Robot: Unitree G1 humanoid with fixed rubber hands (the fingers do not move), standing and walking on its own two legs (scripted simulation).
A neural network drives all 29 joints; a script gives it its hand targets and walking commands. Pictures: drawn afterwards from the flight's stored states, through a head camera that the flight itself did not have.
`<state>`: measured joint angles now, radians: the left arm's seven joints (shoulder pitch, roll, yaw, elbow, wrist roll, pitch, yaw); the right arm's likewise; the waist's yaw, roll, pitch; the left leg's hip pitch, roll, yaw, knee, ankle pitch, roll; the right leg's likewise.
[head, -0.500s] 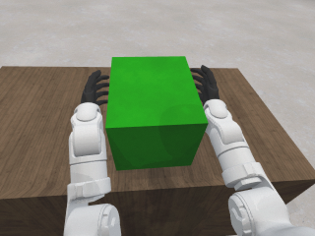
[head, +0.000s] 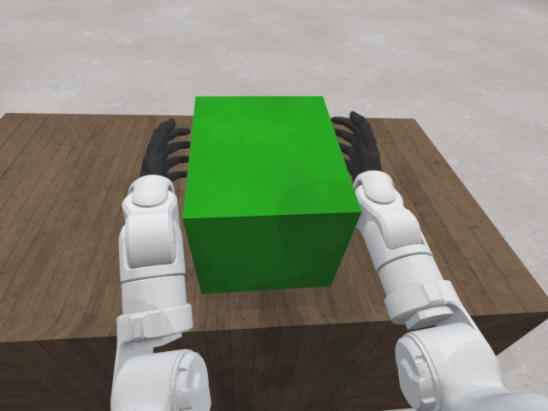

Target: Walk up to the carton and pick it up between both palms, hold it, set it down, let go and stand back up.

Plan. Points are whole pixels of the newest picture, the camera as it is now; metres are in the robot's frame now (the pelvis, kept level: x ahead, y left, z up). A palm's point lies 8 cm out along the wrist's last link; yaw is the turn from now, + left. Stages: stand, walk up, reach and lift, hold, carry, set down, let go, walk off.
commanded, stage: set down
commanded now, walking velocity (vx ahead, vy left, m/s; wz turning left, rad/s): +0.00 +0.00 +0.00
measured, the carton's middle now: (263, 192) +0.38 +0.01 +0.14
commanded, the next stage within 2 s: none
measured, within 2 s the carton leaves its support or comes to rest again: neither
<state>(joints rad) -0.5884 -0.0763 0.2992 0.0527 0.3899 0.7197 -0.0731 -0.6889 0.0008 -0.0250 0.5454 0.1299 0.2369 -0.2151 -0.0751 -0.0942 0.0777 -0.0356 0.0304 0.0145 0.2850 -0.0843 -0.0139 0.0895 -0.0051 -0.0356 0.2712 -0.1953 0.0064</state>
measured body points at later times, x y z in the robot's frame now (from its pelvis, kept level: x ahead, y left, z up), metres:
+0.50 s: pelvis +0.01 +0.01 +0.00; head -0.02 +0.05 +0.45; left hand +0.39 +0.17 +0.16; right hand +0.39 -0.12 +0.16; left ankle +0.06 +0.13 -0.75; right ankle -0.02 -0.12 -0.75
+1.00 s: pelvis +0.02 +0.02 +0.00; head +0.02 +0.06 +0.45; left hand +0.41 +0.16 +0.12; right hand +0.39 -0.12 +0.13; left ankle +0.06 +0.13 -0.75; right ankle -0.02 -0.12 -0.75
